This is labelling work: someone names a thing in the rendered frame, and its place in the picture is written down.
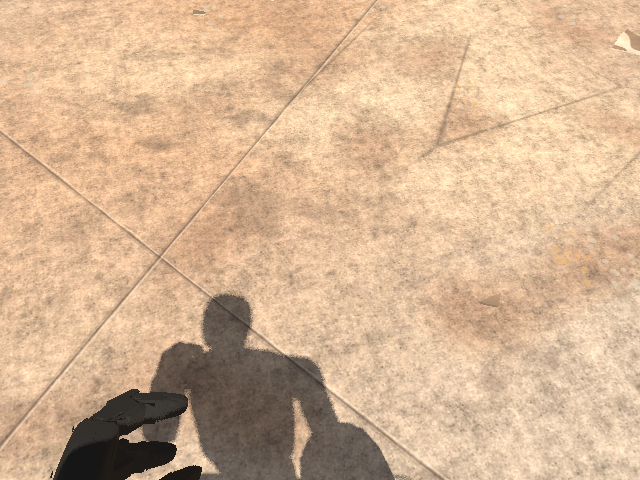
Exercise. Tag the left robot hand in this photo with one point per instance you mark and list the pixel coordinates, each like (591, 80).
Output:
(94, 451)

